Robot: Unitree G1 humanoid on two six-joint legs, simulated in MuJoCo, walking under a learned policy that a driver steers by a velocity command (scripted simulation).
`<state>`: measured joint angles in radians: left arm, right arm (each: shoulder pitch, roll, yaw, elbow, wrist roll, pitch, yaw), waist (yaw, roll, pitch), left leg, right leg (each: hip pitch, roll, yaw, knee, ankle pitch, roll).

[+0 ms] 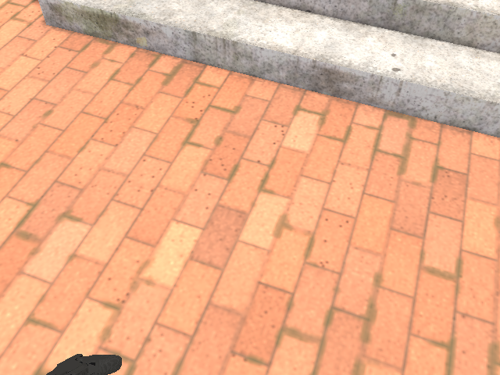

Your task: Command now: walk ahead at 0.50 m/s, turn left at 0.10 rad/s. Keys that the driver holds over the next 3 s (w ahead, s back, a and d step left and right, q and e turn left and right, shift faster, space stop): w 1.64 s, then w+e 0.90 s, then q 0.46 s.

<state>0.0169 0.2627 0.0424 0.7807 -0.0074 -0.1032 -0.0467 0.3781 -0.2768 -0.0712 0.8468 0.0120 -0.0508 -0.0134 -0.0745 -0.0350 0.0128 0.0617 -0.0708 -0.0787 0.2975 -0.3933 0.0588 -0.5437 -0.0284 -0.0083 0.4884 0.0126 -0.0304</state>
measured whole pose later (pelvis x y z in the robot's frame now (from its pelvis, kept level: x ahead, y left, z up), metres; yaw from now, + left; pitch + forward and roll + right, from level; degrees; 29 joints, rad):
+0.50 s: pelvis +0.28 +0.00 +0.01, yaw +1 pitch +2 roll -2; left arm 0.35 0.28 0.05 0.92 -0.02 -0.06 -0.01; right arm 0.05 -0.25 -0.04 0.73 0.02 -0.08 0.03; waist 0.09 0.03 0.02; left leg -0.58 0.07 -0.02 0.53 0.01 0.02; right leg 0.04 0.04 -0.04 0.23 -0.32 -0.02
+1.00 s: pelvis +0.56 +0.02 +0.01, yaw +0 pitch +2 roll +2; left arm 0.05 0.26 0.04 0.80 -0.01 -0.07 -0.03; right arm 0.36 -0.27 -0.06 0.91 0.01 -0.07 0.00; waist -0.08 -0.04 0.01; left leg 0.02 -0.05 0.05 0.22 -0.28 0.03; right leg -0.61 -0.09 0.02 0.56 0.04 -0.01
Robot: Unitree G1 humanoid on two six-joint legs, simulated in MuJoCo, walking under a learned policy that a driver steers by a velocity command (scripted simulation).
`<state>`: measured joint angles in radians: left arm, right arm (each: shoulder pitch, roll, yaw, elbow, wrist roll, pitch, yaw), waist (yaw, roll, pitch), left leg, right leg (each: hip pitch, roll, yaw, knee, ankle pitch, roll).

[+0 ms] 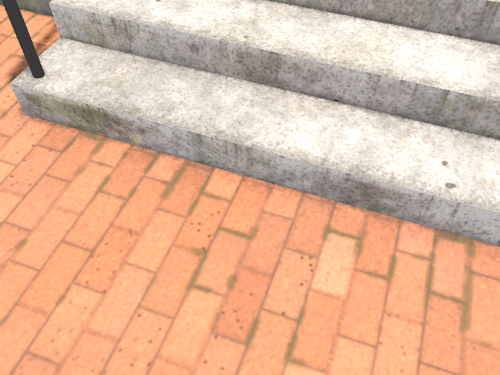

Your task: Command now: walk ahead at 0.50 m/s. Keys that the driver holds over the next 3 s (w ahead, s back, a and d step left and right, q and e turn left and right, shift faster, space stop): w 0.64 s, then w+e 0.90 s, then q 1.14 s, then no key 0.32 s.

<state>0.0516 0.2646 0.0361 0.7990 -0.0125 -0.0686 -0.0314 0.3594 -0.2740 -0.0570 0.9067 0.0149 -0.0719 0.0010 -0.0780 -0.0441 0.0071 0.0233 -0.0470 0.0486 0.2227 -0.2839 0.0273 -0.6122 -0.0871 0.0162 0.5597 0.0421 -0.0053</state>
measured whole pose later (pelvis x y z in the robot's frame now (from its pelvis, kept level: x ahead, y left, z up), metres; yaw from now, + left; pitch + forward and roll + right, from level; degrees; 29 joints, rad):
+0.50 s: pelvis +0.28 -0.03 +0.00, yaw +0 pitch +2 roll -2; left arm 0.35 0.27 0.05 0.93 -0.01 -0.07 0.00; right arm 0.06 -0.26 -0.05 0.82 0.01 -0.07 0.02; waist 0.08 0.04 0.01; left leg -0.64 0.10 -0.03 0.59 0.07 0.00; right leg 0.01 0.05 -0.05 0.20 -0.24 -0.04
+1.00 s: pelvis +0.56 +0.02 +0.00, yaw -8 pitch +1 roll +2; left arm 0.15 0.27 0.07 0.85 -0.02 -0.04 -0.02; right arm 0.29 -0.26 -0.06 0.95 -0.01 -0.10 -0.01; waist -0.05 -0.04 0.01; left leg 0.03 -0.05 0.19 0.19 -0.24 0.04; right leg -0.69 -0.11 0.04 0.73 0.06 -0.02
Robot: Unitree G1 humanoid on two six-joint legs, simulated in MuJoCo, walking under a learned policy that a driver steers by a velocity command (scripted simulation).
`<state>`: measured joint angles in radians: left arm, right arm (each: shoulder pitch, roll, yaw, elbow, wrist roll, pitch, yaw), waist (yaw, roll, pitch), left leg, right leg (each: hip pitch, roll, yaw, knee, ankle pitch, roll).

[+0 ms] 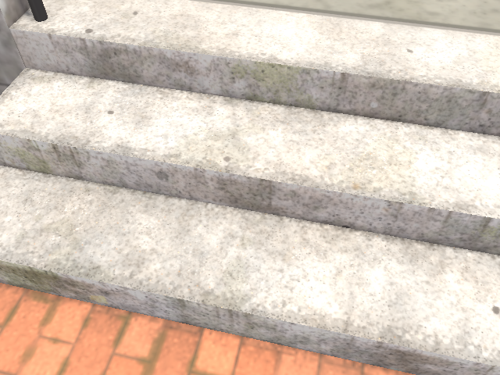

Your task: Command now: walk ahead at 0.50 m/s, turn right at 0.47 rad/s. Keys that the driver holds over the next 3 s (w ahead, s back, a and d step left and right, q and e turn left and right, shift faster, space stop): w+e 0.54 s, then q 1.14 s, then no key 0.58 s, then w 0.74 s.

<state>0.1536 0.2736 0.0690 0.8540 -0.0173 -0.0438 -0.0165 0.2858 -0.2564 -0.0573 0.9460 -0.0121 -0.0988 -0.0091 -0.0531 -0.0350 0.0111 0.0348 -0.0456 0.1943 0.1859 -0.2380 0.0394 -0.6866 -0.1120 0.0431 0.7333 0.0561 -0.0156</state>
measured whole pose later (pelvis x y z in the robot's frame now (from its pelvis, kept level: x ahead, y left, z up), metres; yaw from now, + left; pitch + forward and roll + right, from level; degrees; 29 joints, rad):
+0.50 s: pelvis +0.28 -0.05 +0.00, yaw -17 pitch +3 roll +1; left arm 0.28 0.29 0.07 0.76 -0.02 -0.04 0.01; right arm 0.01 -0.28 -0.04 0.76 -0.01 -0.08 -0.01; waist 0.06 0.03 0.03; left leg -0.61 0.04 -0.08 0.67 -0.10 -0.08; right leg -0.17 0.10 0.14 0.39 -0.25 -0.08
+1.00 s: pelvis +0.43 -0.08 -0.01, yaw -12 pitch +1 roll -1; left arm 0.11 0.21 0.03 0.76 -0.01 0.02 0.06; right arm 0.22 -0.27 -0.06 0.81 0.01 0.05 -0.07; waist -0.05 0.03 0.05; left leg -0.26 -0.03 -0.15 0.51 -0.26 0.00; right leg -0.21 0.04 0.02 0.45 -0.20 0.07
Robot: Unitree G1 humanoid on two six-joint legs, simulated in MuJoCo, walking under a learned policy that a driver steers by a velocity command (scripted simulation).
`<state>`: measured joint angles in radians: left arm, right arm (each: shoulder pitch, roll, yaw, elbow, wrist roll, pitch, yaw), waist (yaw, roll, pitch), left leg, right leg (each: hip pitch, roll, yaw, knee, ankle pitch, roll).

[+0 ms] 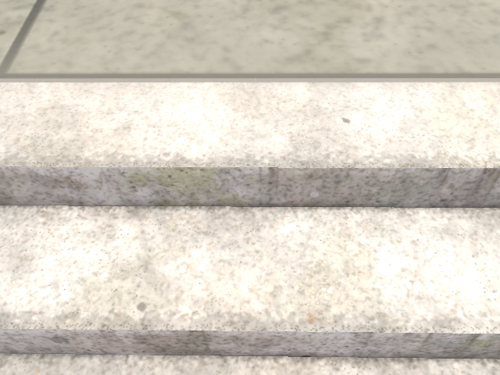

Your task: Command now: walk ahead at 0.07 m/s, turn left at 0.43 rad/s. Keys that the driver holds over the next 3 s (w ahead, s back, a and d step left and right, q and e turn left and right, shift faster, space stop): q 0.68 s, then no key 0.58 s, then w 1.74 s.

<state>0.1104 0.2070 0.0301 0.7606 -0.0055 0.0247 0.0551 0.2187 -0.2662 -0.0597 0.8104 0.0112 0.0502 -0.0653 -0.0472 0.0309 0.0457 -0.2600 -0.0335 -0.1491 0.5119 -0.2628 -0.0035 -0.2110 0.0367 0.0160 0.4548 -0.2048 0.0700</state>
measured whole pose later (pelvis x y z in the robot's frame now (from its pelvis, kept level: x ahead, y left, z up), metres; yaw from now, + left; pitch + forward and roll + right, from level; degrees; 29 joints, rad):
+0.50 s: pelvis +0.00 +0.06 -0.01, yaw +18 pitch +3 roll -1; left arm 0.18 0.29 0.07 0.68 0.01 0.04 0.06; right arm 0.10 -0.28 -0.06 0.55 0.01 0.05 0.00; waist 0.02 0.01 0.00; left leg -0.38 0.04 0.03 0.62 -0.26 -0.02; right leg -0.23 -0.19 -0.21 0.66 -0.42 0.09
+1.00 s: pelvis -0.01 +0.05 +0.00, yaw +30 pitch +1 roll -1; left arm 0.22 0.22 0.02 0.62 -0.01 0.05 0.03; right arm 0.14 -0.22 -0.02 0.57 -0.01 0.09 -0.08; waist 0.00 0.00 0.00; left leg -0.37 -0.05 -0.14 0.51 -0.16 0.01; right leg -0.43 -0.01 0.01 1.07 -0.43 0.12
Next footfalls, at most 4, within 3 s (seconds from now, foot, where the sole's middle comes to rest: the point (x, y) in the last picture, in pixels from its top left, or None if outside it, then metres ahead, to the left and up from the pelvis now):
0.48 left None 0.02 0.20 -0.77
1.04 right None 0.05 -0.08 -0.78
1.32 left None -0.06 0.16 -0.77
1.98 right None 0.31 0.08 -0.63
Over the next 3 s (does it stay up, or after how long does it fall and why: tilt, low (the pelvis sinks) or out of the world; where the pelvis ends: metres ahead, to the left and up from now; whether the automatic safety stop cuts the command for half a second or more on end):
stays up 0.62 0.44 0.29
